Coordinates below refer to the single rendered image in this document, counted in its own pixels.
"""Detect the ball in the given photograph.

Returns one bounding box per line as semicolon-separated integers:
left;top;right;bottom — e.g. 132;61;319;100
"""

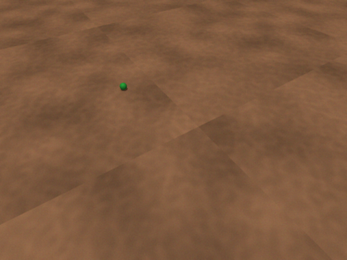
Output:
120;83;127;90

